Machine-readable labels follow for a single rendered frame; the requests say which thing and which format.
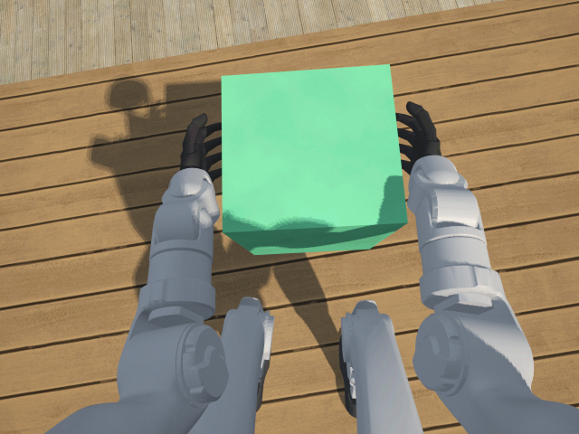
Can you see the robot right forearm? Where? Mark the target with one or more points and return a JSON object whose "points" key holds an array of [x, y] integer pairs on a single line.
{"points": [[457, 275]]}

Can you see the robot right upper arm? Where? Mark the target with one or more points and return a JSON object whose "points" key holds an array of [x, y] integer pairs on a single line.
{"points": [[481, 368]]}

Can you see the robot left upper arm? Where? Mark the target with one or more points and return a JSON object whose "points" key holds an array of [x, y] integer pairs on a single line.
{"points": [[167, 377]]}

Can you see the robot left thigh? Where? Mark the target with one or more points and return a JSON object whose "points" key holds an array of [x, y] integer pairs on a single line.
{"points": [[246, 338]]}

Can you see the left robot foot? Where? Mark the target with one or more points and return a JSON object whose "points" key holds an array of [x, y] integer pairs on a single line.
{"points": [[260, 386]]}

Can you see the carton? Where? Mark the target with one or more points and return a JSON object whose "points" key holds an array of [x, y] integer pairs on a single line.
{"points": [[311, 160]]}

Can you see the robot left forearm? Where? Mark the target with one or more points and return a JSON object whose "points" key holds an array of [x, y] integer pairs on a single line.
{"points": [[179, 284]]}

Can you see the left robot hand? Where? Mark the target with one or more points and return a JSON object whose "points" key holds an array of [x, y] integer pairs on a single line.
{"points": [[194, 150]]}

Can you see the right robot hand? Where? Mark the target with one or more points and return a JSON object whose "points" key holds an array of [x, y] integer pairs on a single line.
{"points": [[422, 137]]}

